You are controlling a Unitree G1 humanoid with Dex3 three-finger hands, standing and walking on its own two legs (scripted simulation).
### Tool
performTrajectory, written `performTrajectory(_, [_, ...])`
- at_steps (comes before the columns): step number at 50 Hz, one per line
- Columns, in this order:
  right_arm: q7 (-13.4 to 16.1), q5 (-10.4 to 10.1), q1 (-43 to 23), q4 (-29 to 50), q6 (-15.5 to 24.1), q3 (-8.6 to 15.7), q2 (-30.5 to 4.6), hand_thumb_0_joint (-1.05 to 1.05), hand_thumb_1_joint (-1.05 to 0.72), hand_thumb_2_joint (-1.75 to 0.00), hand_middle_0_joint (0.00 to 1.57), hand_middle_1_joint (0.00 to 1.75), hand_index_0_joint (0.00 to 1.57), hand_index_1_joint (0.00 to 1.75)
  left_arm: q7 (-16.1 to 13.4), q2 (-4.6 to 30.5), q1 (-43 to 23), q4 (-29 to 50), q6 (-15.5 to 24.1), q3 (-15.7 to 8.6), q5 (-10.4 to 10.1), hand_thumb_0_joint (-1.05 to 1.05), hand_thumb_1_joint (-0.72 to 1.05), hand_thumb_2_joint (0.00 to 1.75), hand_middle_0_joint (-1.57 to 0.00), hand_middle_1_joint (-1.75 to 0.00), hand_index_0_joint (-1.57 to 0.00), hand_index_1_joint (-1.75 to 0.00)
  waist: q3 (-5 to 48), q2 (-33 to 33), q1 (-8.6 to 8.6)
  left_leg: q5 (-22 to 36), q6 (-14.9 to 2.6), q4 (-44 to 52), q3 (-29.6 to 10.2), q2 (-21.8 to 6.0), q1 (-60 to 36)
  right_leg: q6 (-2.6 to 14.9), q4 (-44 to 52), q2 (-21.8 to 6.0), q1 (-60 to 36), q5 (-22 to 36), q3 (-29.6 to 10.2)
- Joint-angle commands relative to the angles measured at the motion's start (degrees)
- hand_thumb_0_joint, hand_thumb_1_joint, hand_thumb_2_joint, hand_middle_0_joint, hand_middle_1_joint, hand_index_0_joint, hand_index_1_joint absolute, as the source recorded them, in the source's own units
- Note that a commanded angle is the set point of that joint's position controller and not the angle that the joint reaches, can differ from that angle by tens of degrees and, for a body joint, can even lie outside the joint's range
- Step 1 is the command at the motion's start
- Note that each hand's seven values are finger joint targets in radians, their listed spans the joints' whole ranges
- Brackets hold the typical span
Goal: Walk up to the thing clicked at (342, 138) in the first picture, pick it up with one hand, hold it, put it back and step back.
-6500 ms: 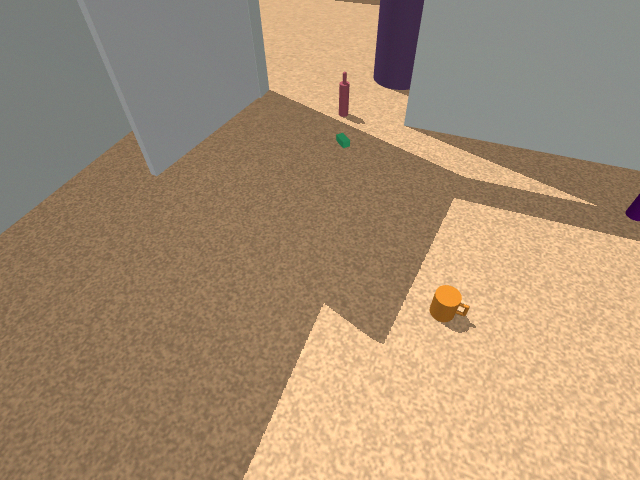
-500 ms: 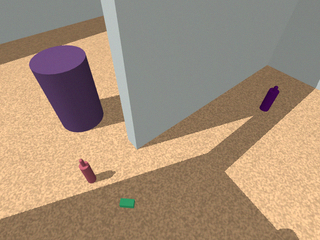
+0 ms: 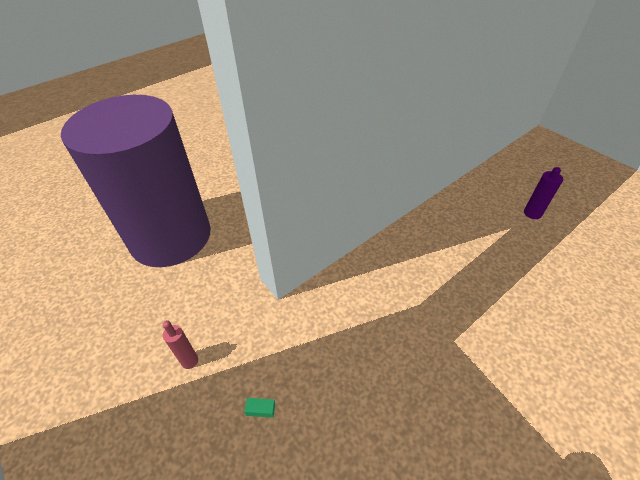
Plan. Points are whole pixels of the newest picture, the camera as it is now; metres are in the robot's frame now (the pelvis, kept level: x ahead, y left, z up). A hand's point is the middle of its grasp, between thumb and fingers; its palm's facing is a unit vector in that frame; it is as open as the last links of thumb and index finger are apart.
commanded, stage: stand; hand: left
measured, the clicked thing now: (260, 407) +0.46 +0.21 -0.76
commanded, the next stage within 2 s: none
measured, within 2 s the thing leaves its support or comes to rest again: neither
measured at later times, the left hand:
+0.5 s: hand out of the picture +0.08 +0.26 -0.15, palm faces -0.01 -0.94 -0.34, open 7.4 cm
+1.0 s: hand out of the picture +0.08 +0.26 -0.15, palm faces -0.01 -0.94 -0.34, open 7.4 cm
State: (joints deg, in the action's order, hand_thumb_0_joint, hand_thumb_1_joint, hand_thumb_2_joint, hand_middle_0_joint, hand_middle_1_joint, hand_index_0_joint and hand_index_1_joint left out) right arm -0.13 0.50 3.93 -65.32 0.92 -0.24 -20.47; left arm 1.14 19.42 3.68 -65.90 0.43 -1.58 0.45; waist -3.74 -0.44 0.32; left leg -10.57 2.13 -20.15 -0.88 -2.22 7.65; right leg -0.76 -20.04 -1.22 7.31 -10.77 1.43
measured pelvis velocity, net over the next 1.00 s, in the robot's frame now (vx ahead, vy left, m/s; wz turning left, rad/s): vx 0.01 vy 0.00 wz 0.01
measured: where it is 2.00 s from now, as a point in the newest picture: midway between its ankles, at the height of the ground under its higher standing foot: outside the picture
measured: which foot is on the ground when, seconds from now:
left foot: down 0.00-1.00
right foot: down 0.00-1.00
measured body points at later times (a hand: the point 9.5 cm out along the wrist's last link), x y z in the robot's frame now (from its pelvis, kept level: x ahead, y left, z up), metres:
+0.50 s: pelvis +0.00 +0.00 +0.00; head +0.02 +0.00 +0.45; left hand +0.08 +0.30 -0.13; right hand +0.09 -0.30 -0.13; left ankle +0.00 +0.14 -0.75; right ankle +0.00 -0.13 -0.75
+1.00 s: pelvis +0.01 +0.00 +0.00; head +0.02 +0.00 +0.45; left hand +0.08 +0.30 -0.13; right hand +0.09 -0.30 -0.13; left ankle +0.00 +0.14 -0.75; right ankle +0.00 -0.13 -0.75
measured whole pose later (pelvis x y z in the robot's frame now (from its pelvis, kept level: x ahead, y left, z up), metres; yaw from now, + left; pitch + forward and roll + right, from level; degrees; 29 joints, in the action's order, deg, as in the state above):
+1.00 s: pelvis +0.01 +0.00 +0.00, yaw +1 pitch -2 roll +0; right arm -0.5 0.4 5.1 -65.9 0.7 -0.4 -20.3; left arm 0.6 20.0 5.6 -66.1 0.8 -0.5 0.6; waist -2.6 -0.5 0.1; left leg -9.9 2.1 -18.2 -1.3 -1.9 6.7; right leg -0.9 -18.3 -1.5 6.2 -10.4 2.0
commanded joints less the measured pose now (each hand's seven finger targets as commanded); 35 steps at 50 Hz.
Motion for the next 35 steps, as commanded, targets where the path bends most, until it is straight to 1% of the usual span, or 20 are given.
performTrajectory(1, [0.55,0.17,-3.03,3.45,0.97,2.29,-12.14,0.0,-0.9,-0.9,0.2,0.3,0.2,0.3,-1.16,12.58,-2.64,3.04,1.22,-1.88,-0.43,0.0,0.9,0.9,-0.2,-0.3,-0.2,-0.3,6.14,0.28,-0.38,8.5,-2.37,3.55,-4.09,-5.38,-1.4,1.51,3.74,-6.35,-2.17,7.39,-5.13])
performTrajectory(2, [0.58,0.14,-2.99,3.38,0.88,2.37,-12.14,0.0,-0.9,-0.9,0.2,0.3,0.2,0.3,-1.19,12.52,-2.59,2.88,1.19,-1.84,-0.23,0.0,0.9,0.9,-0.2,-0.3,-0.2,-0.3,6.01,0.47,-0.32,7.08,-2.45,3.69,-4.07,-5.33,-0.95,1.46,4.0,-6.33,-2.27,6.49,-5.08])
performTrajectory(5, [0.37,0.08,-2.61,3.2,0.82,2.23,-11.93,0.0,-0.9,-0.9,0.2,0.3,0.2,0.3,-1.24,12.59,-2.83,2.79,1.32,-1.75,-0.2,0.0,0.9,0.9,-0.2,-0.3,-0.2,-0.3,5.09,0.81,-0.19,5.32,-2.43,4.32,-4.21,-5.05,-0.1,1.22,4.51,-6.35,-2.23,5.16,-5.1])
performTrajectory(7, [0.38,0.11,-2.49,3.18,0.91,2.21,-11.92,0.0,-0.9,-0.9,0.2,0.3,0.2,0.3,-1.24,12.73,-2.32,2.69,1.29,-1.74,-0.2,0.0,0.9,0.9,-0.2,-0.3,-0.2,-0.3,5.79,0.76,-0.31,7.42,-2.55,4.29,-4.34,-5.55,-1.19,1.4,4.16,-6.58,-2.23,6.89,-5.15])
performTrajectory(9, [0.33,0.15,-2.26,3.23,1.0,2.11,-11.72,0.0,-0.9,-0.9,0.2,0.3,0.2,0.3,-1.27,12.74,-2.88,2.92,1.39,-1.7,-0.26,0.0,0.9,0.9,-0.2,-0.3,-0.2,-0.3,5.69,0.41,-0.13,7.57,-2.36,4.64,-4.27,-5.35,-0.4,1.26,4.23,-6.57,-2.94,6.88,-4.99])
performTrajectory(10, [0.35,0.12,-2.49,3.22,1.1,2.16,-11.78,0.0,-0.9,-0.9,0.2,0.3,0.2,0.3,-1.29,12.81,-2.63,2.93,1.41,-1.76,-0.22,0.0,0.9,0.9,-0.2,-0.3,-0.2,-0.3,6.2,0.53,-0.34,8.61,-2.37,4.21,-4.27,-5.56,-1.4,1.39,3.93,-6.77,-2.87,7.89,-5.13])
performTrajectory(12, [0.38,0.15,-2.34,3.09,1.03,2.16,-11.97,0.0,-0.9,-0.9,0.2,0.3,0.2,0.3,-1.26,12.61,-2.57,2.87,1.32,-1.56,-0.24,0.0,0.9,0.9,-0.2,-0.3,-0.2,-0.3,5.9,-0.14,-0.21,7.55,-2.3,4.68,-4.34,-5.46,-0.78,1.27,4.4,-6.54,-2.61,6.43,-4.87])
performTrajectory(16, [0.37,0.19,-2.31,3.02,1.05,2.18,-11.76,0.0,-0.9,-0.9,0.2,0.3,0.2,0.3,-1.3,12.89,-2.37,3.02,1.33,-1.51,-0.25,0.0,0.9,0.9,-0.2,-0.3,-0.2,-0.3,6.33,0.24,-0.26,9.3,-2.23,4.41,-4.27,-5.65,-1.79,1.44,3.97,-6.64,-2.0,7.21,-4.78])
performTrajectory(17, [0.44,0.16,-2.12,2.91,1.03,2.3,-12.16,0.0,-0.9,-0.9,0.2,0.3,0.2,0.3,-1.32,12.68,-2.47,3.02,1.28,-1.43,-0.15,0.0,0.9,0.9,-0.2,-0.3,-0.2,-0.3,6.42,-0.15,-0.19,8.76,-2.29,4.42,-4.15,-5.58,-1.12,1.43,4.07,-6.67,-2.61,7.31,-4.84])
performTrajectory(19, [0.36,0.13,-2.54,2.8,1.01,2.14,-11.79,0.0,-0.9,-0.9,0.2,0.3,0.2,0.3,-1.29,12.76,-2.11,2.98,1.34,-1.31,-0.24,0.0,0.9,0.9,-0.2,-0.3,-0.2,-0.3,5.83,-0.18,-0.44,8.5,-2.15,4.62,-4.36,-5.55,-1.22,1.42,4.11,-6.69,-2.19,6.6,-4.9])
performTrajectory(20, [0.4,0.06,-2.68,2.88,0.99,2.26,-12.18,0.0,-0.9,-0.9,0.2,0.3,0.2,0.3,-1.3,12.49,-1.54,2.86,1.31,-1.24,-0.14,0.0,0.9,0.9,-0.2,-0.3,-0.2,-0.3,6.23,-0.22,-0.5,8.52,-2.48,4.23,-4.21,-5.69,-1.47,1.39,4.31,-6.77,-2.42,7.59,-4.84])
performTrajectory(22, [0.32,0.1,-2.22,2.79,0.94,2.18,-11.72,0.0,-0.9,-0.9,0.2,0.3,0.2,0.3,-1.4,13.11,-2.08,3.03,1.45,-1.34,-0.2,0.0,0.9,0.9,-0.2,-0.3,-0.2,-0.3,6.11,0.82,-0.22,9.42,-2.31,4.37,-4.18,-5.5,-1.63,1.38,4.11,-6.7,-2.14,7.61,-4.64])
performTrajectory(23, [0.34,0.0,-2.35,2.78,0.88,2.3,-12.17,0.0,-0.9,-0.9,0.2,0.3,0.2,0.3,-1.43,12.73,-1.67,2.89,1.41,-1.25,-0.08,0.0,0.9,0.9,-0.2,-0.3,-0.2,-0.3,6.25,0.34,-0.34,8.41,-2.5,4.19,-4.19,-5.49,-1.62,1.32,4.57,-6.71,-2.23,7.44,-4.75])
performTrajectory(24, [0.35,0.13,-1.7,2.75,0.88,2.16,-11.79,0.0,-0.9,-0.9,0.2,0.3,0.2,0.3,-1.39,12.92,-1.94,3.07,1.41,-1.26,-0.13,0.0,0.9,0.9,-0.2,-0.3,-0.2,-0.3,5.89,0.39,-0.08,8.36,-2.44,4.5,-3.96,-5.37,-0.84,1.4,4.39,-6.9,-2.56,7.93,-4.91])
performTrajectory(25, [0.33,0.04,-1.86,2.69,0.92,2.24,-11.9,0.0,-0.9,-0.9,0.2,0.3,0.2,0.3,-1.4,13.27,-1.7,3.06,1.37,-1.35,-0.18,0.0,0.9,0.9,-0.2,-0.3,-0.2,-0.3,6.12,0.36,-0.17,9.12,-2.33,4.52,-4.14,-5.58,-2.07,1.63,4.01,-6.78,-2.15,7.83,-4.8])
performTrajectory(26, [0.35,0.12,-2.15,2.79,0.97,2.26,-12.14,0.0,-0.9,-0.9,0.2,0.3,0.2,0.3,-1.37,12.82,-1.48,3.03,1.39,-1.24,-0.17,0.0,0.9,0.9,-0.2,-0.3,-0.2,-0.3,6.4,-0.56,-0.36,9.72,-2.46,4.17,-4.06,-5.66,-1.54,1.51,4.15,-6.87,-2.71,8.48,-4.85])
performTrajectory(28, [0.36,0.09,-1.41,2.53,0.93,2.08,-11.89,0.0,-0.9,-0.9,0.2,0.3,0.2,0.3,-1.39,13.12,-1.48,3.02,1.29,-1.33,-0.12,0.0,0.9,0.9,-0.2,-0.3,-0.2,-0.3,5.75,-0.36,-0.24,8.21,-2.27,4.99,-4.04,-5.42,-0.47,1.49,4.2,-6.86,-3.11,7.66,-4.83])
performTrajectory(30, [0.35,0.1,-2.24,2.87,0.99,2.15,-12.16,0.0,-0.9,-0.9,0.2,0.3,0.2,0.3,-1.34,12.75,-0.75,2.97,1.32,-1.17,-0.05,0.0,0.9,0.9,-0.2,-0.3,-0.2,-0.3,6.21,-0.44,-0.59,9.41,-2.44,4.56,-4.14,-5.72,-1.69,1.43,4.18,-6.75,-2.3,7.95,-4.59])
performTrajectory(33, [0.4,0.07,-1.54,2.92,0.92,1.99,-11.86,0.0,-0.9,-0.9,0.2,0.3,0.2,0.3,-1.34,12.86,-1.26,2.93,1.25,-1.19,-0.01,0.0,0.9,0.9,-0.2,-0.3,-0.2,-0.3,5.38,0.04,-0.24,8.22,-2.44,5.11,-4.24,-5.55,-0.45,1.44,4.02,-6.72,-2.7,7.04,-4.43])
performTrajectory(35, [0.4,0.02,-1.54,2.87,0.96,2.01,-12.08,0.0,-0.9,-0.9,0.2,0.3,0.2,0.3,-1.33,12.86,-0.68,2.89,1.29,-1.17,-0.1,0.0,0.9,0.9,-0.2,-0.3,-0.2,-0.3,5.53,-0.05,-0.53,9.3,-2.56,4.92,-4.39,-5.71,-1.15,1.38,3.99,-6.74,-2.74,7.58,-4.45])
